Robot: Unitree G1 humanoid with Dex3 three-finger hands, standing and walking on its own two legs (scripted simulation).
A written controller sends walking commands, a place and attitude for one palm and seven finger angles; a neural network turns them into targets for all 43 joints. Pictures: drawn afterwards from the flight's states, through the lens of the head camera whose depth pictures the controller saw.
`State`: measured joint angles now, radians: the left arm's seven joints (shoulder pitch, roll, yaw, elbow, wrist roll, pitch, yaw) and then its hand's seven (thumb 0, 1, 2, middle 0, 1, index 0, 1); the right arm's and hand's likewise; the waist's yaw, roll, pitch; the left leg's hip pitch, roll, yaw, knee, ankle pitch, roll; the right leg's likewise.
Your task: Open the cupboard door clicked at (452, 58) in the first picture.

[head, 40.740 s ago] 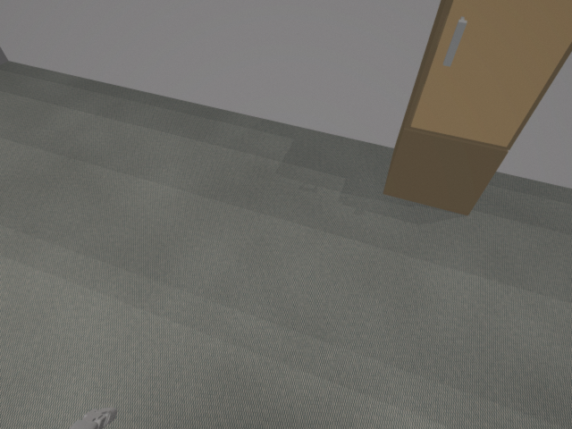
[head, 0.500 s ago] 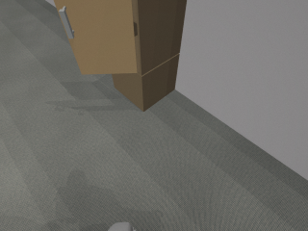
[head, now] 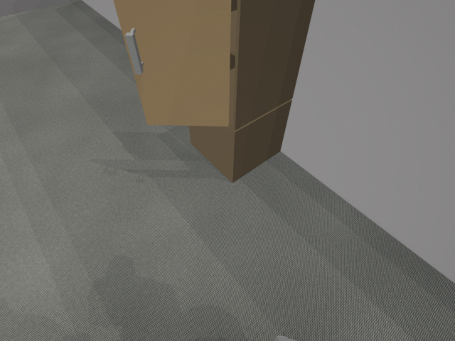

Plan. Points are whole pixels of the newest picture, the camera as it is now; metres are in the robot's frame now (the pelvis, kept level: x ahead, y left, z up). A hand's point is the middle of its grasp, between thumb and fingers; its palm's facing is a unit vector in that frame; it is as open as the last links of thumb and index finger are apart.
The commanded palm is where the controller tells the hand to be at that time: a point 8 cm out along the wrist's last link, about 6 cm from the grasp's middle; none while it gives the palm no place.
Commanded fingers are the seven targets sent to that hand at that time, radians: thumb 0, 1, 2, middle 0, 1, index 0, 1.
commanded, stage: take the last steps up to it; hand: left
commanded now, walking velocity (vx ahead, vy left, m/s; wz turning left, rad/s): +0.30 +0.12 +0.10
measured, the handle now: (136, 51) +0.99 +0.37 +0.01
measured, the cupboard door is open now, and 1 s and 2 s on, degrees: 49 49 49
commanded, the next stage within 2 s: come to a stop and stand still in 1.10 s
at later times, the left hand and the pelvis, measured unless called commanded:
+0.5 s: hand out of the picture +0.06 +0.20 -0.17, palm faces +0.22 -0.96 -0.18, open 7.3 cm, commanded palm none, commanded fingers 0.00 0.90 0.90 -0.20 -0.30 -0.20 -0.30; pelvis +0.16 +0.04 -0.01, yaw +7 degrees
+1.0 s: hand (124, 216) +0.43 +0.29 -0.16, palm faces +0.03 -0.98 -0.19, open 7.4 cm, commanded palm none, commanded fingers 0.00 0.90 0.90 -0.20 -0.30 -0.20 -0.30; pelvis +0.31 +0.11 +0.00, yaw +1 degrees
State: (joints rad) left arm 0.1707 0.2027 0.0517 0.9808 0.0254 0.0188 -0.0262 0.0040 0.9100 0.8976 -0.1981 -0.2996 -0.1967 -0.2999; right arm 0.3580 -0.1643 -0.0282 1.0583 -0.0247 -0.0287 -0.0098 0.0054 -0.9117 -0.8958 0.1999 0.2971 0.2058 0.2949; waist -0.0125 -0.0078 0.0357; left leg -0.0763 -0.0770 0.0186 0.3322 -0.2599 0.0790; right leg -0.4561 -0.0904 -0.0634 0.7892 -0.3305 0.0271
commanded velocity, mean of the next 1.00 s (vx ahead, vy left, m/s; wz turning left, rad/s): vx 0.28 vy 0.07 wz -0.03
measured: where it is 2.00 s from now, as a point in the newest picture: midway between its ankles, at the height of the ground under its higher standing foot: (210, 302)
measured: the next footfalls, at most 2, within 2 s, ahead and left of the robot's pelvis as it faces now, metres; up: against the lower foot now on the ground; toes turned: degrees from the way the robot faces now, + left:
right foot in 0.10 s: +0.11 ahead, -0.12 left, +0.00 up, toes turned -5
left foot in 0.56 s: +0.30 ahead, +0.19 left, +0.00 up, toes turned +13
